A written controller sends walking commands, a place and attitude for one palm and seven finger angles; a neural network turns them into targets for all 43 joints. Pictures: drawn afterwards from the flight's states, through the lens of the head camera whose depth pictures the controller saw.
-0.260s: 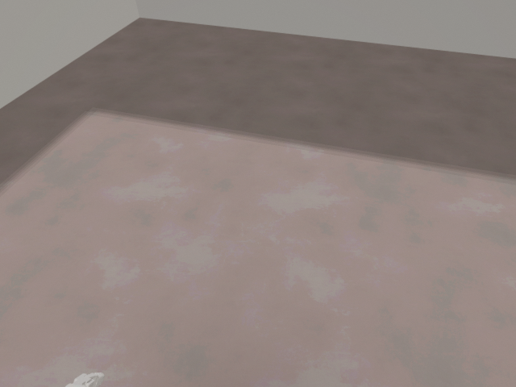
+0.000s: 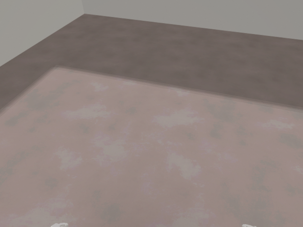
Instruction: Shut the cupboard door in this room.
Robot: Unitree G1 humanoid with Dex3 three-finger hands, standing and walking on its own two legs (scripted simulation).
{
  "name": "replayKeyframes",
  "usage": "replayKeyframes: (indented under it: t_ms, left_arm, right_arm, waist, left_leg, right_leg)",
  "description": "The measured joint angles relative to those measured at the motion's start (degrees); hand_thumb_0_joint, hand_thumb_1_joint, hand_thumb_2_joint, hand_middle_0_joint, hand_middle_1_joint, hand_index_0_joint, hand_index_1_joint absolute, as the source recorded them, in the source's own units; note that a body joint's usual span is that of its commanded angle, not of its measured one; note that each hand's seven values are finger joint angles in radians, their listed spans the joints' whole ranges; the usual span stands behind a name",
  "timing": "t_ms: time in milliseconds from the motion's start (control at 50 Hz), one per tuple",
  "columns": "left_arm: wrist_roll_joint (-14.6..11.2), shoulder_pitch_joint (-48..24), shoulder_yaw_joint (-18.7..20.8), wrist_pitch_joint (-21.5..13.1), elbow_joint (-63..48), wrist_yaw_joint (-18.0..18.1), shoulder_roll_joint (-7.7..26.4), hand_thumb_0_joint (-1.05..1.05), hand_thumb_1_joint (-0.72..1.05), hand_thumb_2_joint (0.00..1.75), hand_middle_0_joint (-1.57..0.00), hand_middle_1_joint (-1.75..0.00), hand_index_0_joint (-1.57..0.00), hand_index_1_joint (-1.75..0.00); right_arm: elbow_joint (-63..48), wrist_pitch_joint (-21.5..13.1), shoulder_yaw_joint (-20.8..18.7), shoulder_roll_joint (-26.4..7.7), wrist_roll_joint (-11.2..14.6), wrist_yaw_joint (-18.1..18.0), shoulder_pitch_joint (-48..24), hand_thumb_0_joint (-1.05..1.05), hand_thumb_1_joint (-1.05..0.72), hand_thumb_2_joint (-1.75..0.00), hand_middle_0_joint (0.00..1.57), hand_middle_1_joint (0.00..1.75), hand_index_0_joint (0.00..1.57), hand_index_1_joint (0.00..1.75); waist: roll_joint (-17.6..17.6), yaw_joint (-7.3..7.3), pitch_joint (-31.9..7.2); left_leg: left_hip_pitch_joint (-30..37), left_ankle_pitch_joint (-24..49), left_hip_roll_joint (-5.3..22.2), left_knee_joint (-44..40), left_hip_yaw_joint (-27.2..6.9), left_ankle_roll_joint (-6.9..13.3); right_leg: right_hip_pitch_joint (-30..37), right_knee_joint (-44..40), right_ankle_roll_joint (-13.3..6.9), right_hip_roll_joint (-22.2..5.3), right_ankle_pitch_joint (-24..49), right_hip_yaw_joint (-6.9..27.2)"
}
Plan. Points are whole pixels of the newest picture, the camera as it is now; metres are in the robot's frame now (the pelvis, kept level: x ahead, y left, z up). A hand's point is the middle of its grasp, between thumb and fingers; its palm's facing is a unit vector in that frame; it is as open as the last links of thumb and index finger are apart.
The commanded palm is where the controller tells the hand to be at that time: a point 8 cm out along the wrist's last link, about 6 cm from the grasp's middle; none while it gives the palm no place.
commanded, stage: stand and wait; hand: left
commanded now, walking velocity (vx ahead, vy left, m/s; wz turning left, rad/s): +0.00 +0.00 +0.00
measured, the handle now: out of the picture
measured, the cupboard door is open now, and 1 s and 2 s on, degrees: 78 78 78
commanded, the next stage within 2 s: turn or walk to find it in 0.64 s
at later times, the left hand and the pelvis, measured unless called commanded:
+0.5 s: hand out of the picture +0.05 +0.24 -0.15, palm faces -0.02 -0.94 -0.34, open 7.4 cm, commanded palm none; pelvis -0.02 -0.01 +0.00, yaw +0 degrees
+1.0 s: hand out of the picture +0.03 +0.21 -0.18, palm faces +0.05 -0.96 -0.26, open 7.4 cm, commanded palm none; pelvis -0.02 +0.00 -0.01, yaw +4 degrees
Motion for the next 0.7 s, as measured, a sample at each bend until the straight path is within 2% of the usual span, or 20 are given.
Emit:
replayKeyframes:
  t_ms: [300,700]
  left_arm:
    - [-0.07,1.52,0.51,0.01,3.85,-0.05,0.86,0.00,0.90,0.90,-0.20,-0.30,-0.20,-0.30]
    - [0.04,0.63,0.45,-0.28,4.77,-0.15,0.65,0.00,0.90,0.90,-0.20,-0.30,-0.20,-0.30]
  right_arm:
    - [4.58,0.41,-0.33,-1.14,0.30,-0.07,2.36,0.01,-0.91,-0.89,0.20,0.30,0.21,0.30]
    - [6.19,0.21,-0.22,-1.04,0.33,0.18,2.64,0.00,-0.91,-0.89,0.20,0.30,0.21,0.30]
  waist:
    - [0.24,-0.22,1.50]
    - [0.66,-0.56,1.17]
  left_leg:
    - [0.38,2.46,0.65,-2.40,-0.46,-0.63]
    - [-0.05,3.89,1.02,-3.79,-0.50,-1.06]
  right_leg:
    - [0.61,-2.73,-0.56,0.64,2.56,-0.47]
    - [-0.03,-3.73,-0.94,0.99,3.81,-0.50]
